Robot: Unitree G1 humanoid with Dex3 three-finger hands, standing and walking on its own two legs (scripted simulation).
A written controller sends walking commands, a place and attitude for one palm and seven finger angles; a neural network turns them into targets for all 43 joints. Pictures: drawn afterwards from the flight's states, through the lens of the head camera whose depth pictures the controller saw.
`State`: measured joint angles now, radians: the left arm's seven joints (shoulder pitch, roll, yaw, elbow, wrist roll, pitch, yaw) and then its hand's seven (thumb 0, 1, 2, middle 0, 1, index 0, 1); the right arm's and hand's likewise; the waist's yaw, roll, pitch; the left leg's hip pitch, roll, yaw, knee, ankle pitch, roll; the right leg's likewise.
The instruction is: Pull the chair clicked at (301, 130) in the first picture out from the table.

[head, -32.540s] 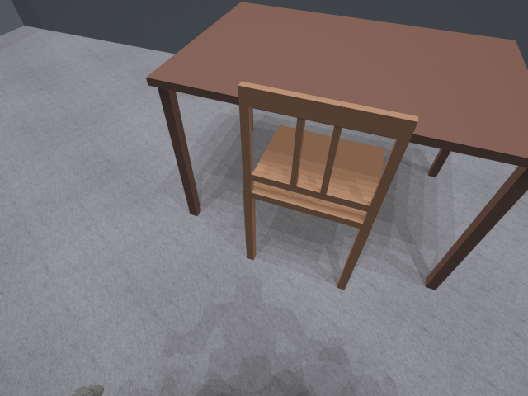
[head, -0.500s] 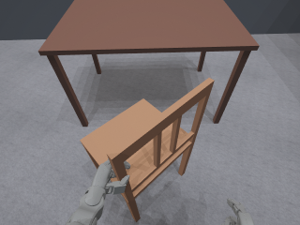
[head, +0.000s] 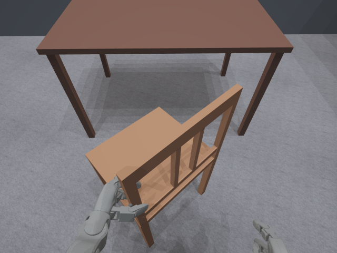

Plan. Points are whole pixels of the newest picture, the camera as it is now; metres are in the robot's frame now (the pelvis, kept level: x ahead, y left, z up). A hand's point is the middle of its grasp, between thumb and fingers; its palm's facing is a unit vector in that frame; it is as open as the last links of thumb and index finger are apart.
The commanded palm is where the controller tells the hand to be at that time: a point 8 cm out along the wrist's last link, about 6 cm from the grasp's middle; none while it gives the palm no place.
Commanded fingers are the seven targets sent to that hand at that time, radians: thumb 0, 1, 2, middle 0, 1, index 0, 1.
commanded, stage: open the thumb and straighten the fingers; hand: left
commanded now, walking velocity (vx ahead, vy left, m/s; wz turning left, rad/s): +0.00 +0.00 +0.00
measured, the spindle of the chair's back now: (174, 167) +0.38 -0.01 -0.11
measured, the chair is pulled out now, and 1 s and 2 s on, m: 0.49 0.49 0.49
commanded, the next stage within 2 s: draw the fingers out of the gap in 0.50 s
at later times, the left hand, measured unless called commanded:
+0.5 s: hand (131, 207) +0.24 +0.10 -0.06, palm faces -0.17 -0.97 -0.18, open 17.0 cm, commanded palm +0.23 +0.15 -0.03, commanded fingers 0.00 -0.55 0.20 0.00 0.00 0.00 0.00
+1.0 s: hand (126, 240) +0.17 +0.10 -0.05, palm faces -0.15 -0.98 -0.15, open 17.4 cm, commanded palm +0.15 +0.15 -0.03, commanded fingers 0.00 -0.55 0.20 0.00 0.00 0.00 0.00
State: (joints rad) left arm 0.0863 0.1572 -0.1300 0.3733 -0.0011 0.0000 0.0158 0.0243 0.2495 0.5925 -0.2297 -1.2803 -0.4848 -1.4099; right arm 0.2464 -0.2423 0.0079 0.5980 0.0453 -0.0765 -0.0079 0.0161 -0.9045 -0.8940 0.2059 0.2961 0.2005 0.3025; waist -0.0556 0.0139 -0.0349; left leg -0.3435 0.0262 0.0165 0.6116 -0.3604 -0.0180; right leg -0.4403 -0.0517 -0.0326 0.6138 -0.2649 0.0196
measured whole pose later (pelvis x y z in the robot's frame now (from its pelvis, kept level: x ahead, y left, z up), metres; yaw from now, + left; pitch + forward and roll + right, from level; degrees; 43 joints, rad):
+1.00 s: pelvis +0.01 -0.01 -0.03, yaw +3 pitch +10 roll +0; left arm 0.51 0.18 -0.18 -0.13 0.03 0.16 -0.02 -0.01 -0.53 0.21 0.00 0.00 -0.01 -0.01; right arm 0.27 -0.24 0.02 0.45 0.03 -0.16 -0.06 0.02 -0.90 -0.89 0.20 0.30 0.20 0.30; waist -0.04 0.05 -0.12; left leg -0.57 0.02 -0.04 0.90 -0.50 -0.03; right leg -0.64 -0.07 -0.07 0.89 -0.41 0.01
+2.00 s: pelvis -0.01 +0.00 -0.05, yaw +3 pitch +9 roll -2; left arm 0.77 0.22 0.04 -0.47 -0.22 -0.20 -0.12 -0.02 -0.51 0.22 -0.01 -0.01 -0.01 -0.01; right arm 0.26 -0.18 0.01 0.48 0.08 -0.21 -0.08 0.02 -0.90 -0.89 0.21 0.30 0.20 0.30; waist 0.01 0.07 -0.14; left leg -0.65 0.03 -0.06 1.05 -0.56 -0.02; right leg -0.70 -0.06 -0.08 0.99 -0.44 0.02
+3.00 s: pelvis +0.03 +0.00 +0.01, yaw +1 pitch -4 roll -1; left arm 0.51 0.33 0.32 -0.43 -0.04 -0.06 0.14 0.01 0.88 0.89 -0.21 -0.30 -0.21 -0.30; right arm 0.20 -0.23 0.00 0.65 0.02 -0.15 -0.09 0.02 -0.90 -0.89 0.20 0.30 0.20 0.30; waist 0.05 0.08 0.03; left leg -0.03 0.04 0.00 0.43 -0.33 -0.02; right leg -0.13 -0.04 -0.06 0.45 -0.25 0.02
